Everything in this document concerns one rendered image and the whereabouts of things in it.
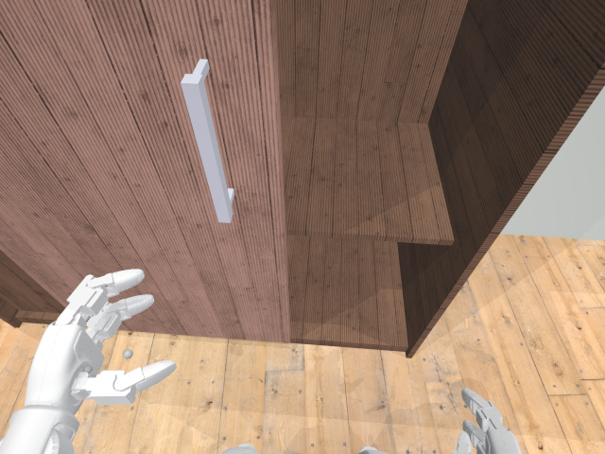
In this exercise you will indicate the left robot forearm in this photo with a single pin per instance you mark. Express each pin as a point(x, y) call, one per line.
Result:
point(40, 430)

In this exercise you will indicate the wardrobe door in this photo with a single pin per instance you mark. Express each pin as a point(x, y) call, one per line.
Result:
point(22, 291)
point(100, 168)

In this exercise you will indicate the robot left hand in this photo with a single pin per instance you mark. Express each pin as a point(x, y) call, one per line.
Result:
point(56, 376)

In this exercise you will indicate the robot right hand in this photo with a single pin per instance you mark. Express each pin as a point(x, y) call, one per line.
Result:
point(497, 440)

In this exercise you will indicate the handle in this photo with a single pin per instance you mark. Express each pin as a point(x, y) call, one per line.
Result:
point(196, 99)

